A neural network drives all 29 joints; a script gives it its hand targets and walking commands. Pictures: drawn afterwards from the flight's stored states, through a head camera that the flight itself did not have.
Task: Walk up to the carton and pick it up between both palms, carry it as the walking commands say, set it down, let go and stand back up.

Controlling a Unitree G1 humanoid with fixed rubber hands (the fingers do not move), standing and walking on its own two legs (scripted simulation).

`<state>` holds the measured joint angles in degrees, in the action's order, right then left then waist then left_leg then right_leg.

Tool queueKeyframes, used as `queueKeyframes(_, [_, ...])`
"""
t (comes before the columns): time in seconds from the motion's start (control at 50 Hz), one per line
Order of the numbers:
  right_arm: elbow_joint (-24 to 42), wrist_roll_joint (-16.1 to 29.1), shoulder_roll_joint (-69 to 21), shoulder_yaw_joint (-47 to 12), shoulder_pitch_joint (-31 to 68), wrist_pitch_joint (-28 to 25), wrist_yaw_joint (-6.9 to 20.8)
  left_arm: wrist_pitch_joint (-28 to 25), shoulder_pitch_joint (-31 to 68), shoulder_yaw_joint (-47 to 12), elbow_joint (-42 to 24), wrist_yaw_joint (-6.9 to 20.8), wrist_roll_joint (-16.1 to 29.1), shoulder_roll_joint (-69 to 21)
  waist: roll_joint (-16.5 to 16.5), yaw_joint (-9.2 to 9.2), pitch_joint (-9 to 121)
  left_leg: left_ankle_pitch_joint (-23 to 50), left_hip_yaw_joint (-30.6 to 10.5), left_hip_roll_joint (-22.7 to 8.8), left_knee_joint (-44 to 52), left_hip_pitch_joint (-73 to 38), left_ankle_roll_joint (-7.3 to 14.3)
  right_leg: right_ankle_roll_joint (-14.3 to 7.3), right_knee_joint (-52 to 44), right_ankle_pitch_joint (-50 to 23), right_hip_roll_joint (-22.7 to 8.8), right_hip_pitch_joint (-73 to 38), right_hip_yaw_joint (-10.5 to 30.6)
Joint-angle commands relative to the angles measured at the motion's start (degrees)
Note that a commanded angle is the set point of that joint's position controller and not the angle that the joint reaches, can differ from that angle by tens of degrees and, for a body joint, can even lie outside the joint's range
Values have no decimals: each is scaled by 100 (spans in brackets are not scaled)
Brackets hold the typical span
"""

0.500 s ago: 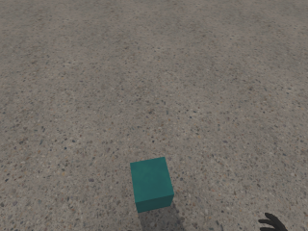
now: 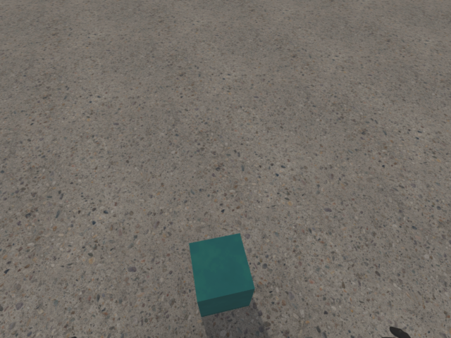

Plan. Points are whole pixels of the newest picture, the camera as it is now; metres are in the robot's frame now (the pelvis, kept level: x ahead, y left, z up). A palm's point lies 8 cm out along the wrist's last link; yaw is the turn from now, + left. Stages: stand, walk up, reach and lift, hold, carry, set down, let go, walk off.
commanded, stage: walk up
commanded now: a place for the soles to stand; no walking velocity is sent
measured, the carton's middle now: (220, 275) +0.42 +0.02 -0.65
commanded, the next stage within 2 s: reach and lift in 0.14 s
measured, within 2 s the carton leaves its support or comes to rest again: neither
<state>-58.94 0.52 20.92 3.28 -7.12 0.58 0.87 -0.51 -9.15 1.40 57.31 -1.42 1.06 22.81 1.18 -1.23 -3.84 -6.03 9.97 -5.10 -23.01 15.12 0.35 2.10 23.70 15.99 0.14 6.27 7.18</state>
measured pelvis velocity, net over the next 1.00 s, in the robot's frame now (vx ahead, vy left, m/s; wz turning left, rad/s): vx -0.02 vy -0.02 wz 0.06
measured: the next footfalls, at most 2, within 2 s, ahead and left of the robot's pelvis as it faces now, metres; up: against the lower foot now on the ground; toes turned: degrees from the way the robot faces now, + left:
none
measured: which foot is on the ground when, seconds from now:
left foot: down 0.00-1.00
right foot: down 0.00-1.00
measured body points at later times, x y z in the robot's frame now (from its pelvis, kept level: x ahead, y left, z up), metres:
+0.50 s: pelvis +0.00 +0.01 -0.03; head +0.10 +0.03 +0.41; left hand +0.18 +0.29 -0.14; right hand +0.19 -0.27 -0.13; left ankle +0.07 +0.12 -0.74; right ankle -0.03 -0.15 -0.74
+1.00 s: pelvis -0.02 -0.02 -0.07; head +0.14 +0.00 +0.35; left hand +0.25 +0.24 -0.19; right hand +0.28 -0.25 -0.17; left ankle +0.07 +0.12 -0.74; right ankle -0.03 -0.15 -0.74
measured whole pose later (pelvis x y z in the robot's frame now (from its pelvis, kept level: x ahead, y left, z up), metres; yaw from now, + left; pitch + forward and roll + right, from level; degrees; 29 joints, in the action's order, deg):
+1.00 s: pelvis -0.02 -0.02 -0.07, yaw +4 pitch +20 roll -1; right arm -33.9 2.2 13.0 7.9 13.9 11.4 2.2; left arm 13.8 14.5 11.1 35.5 0.6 -2.9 13.3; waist 0.7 -1.3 -0.5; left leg -13.3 0.8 -4.3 -51.3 58.6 -1.3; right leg 0.9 56.7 28.5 1.6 48.9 1.8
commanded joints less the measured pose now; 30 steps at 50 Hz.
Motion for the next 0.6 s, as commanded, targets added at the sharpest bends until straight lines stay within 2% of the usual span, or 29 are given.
queueKeyframes(0.0, [366,7,1206,269,186,-79,-44,-55,-172,191,-235,-42,-9,1009,-298,70,263,-1063,-964,-696,643,-888,214,-301,-381,-376,-455,1001,175])
queueKeyframes(0.02, [331,-30,1237,280,210,-71,-48,-78,-154,189,-230,-43,3,967,-193,84,194,-1072,-1039,-722,633,-829,226,-340,-406,-345,-451,1024,215])
queueKeyframes(0.04, [336,2,1213,288,151,-72,-28,-82,-126,220,-233,-31,-1,1071,15,68,363,-979,-918,-659,466,-980,179,-366,-392,-466,-475,981,253])
queueKeyframes(0.08, [329,46,1145,280,140,-74,-27,-108,-21,251,-264,-34,-39,1201,75,-27,292,-726,-907,-544,365,-1199,171,-371,-636,-472,-609,1246,427])
queueKeyframes(0.1, [341,15,1224,303,104,-75,-37,-100,-64,256,-268,-26,-44,1154,-236,-33,407,-853,-835,-544,347,-1244,165,-348,-620,-531,-592,1229,409])
queueKeyframes(0.12, [347,59,1118,279,140,-74,-27,-122,-63,251,-309,-30,-38,1259,-20,-49,345,-737,-901,-508,344,-1278,152,-376,-703,-445,-587,1275,518])
queueKeyframes(0.14, [3572,-24,87,-144,1809,88,209,316,1445,436,-2765,264,-67,526,223,394,-56,-1227,-924,650,-400,-393,46,-205,-67,898,-26,2605,-633])
queueKeyframes(0.16, [2776,-174,380,241,1746,369,309,695,1557,660,-2510,264,-314,221,-4,236,40,-1738,-725,479,-545,-901,-22,-325,27,1433,-97,2761,-695])
queueKeyframes(0.18, [2880,-238,533,428,1280,608,358,988,1501,695,-2644,260,-335,457,91,140,66,-1625,-593,577,-489,-957,-133,-331,-81,1417,-8,2710,-795])
queueKeyframes(0.2, [2959,-458,611,655,992,783,358,1177,1344,756,-2792,278,-367,496,327,-64,221,-1489,-674,605,-464,-1258,-66,-303,-149,1549,25,2949,-834])
queueKeyframes(0.22, [2857,-397,539,673,762,991,331,1342,1260,802,-2659,255,-509,404,121,-4,110,-1488,-712,567,-398,-1324,-112,-306,-78,1313,24,2872,-890])
queueKeyframes(0.24, [2770,-468,492,981,562,1169,263,1518,969,697,-2731,275,-525,327,29,39,75,-1424,-815,510,-572,-1431,-160,-287,25,1265,36,3005,-945])
queueKeyframes(0.26, [3075,-472,563,979,756,1254,234,1598,1128,713,-2965,305,-537,351,190,-69,162,-1168,-759,525,-712,-1476,-221,-292,106,1102,107,3312,-908])
queueKeyframes(0.28, [2752,-530,506,1025,311,1368,229,1666,1035,712,-2786,289,-558,483,246,-108,427,-1248,-713,593,-932,-1658,-187,-302,246,1006,45,3143,-838])
queueKeyframes(0.3, [2869,-436,502,1072,125,1335,190,1712,801,696,-2918,277,-510,300,121,-168,525,-1080,-785,613,-963,-1735,-187,-315,281,937,76,3241,-859])
queueKeyframes(0.32, [2846,-487,576,1219,110,1336,206,1756,838,885,-2986,227,-585,526,-62,-144,675,-1043,-866,612,-1024,-1819,-188,-305,410,1042,84,3377,-887])
queueKeyframes(0.34, [3070,-436,535,1265,101,1367,230,1772,857,892,-3210,225,-592,507,-3,-234,921,-832,-836,613,-1162,-1881,-182,-287,520,761,120,3263,-888])
queueKeyframes(0.36, [2816,-440,520,1225,-75,1381,268,1839,589,919,-2935,186,-620,370,-63,-344,837,-763,-947,618,-1152,-1970,-208,-323,582,805,125,3425,-890])
queueKeyframes(0.38, [2763,-391,360,1328,-84,1356,344,1810,482,1027,-3237,140,-736,245,-610,-78,818,-658,-965,677,-1220,-1777,-278,-362,770,809,134,3397,-917])
queueKeyframes(0.4, [2843,-354,354,1284,171,1288,410,1728,614,940,-3461,106,-660,144,-618,30,882,-558,-1049,691,-1271,-1755,-284,-365,872,915,193,3625,-974])
queueKeyframes(0.42, [2672,-351,362,1334,25,1270,495,1694,734,768,-3459,65,-652,-141,-686,-162,1037,-400,-1161,607,-1400,-1798,-334,-384,1072,739,165,3894,-917])
queueKeyframes(0.44, [2794,-340,515,1291,376,1209,560,1700,929,805,-3329,48,-565,-204,-640,-165,691,-629,-1201,612,-1450,-1436,-341,-402,1301,956,189,4299,-1005])
queueKeyframes(0.46, [2847,-221,382,1263,635,1189,628,1690,757,801,-3358,87,-519,-427,-700,-17,1071,-329,-1173,656,-1706,-1392,-294,-420,1455,707,124,4355,-1009])
queueKeyframes(0.48, [2947,-361,473,1366,635,1120,645,1635,897,687,-3428,83,-454,-543,-499,-192,1064,-12,-1142,667,-1916,-1332,-244,-377,1461,601,173,4751,-1034])
queueKeyframes(0.5, [2872,-270,453,1283,556,1088,618,1623,755,596,-3423,66,-353,-562,-600,-223,1334,114,-1231,652,-1984,-1574,-250,-378,1603,568,180,4670,-1017])
queueKeyframes(0.52, [3099,-343,488,1272,770,1037,605,1585,881,712,-3442,78,-411,-323,-257,-116,1508,569,-1124,715,-2318,-1383,-164,-319,1702,119,166,4748,-946])
queueKeyframes(0.54, [3311,-255,491,1164,745,980,543,1486,945,704,-3772,81,-366,-303,82,-190,2097,975,-1141,659,-2505,-1479,-97,-228,1824,-198,237,4619,-861])
queueKeyframes(0.56, [3757,-103,419,1021,846,925,521,1396,953,699,-4050,120,-325,-184,294,-147,2747,1330,-1178,672,-2565,-1583,-103,-168,1944,-816,236,4105,-915])
queueKeyframes(0.58, [3772,-78,353,963,1081,827,456,1305,992,805,-4005,111,-358,-97,236,17,2833,1731,-1135,728,-2750,-1201,-74,-131,2078,-1333,201,4244,-829])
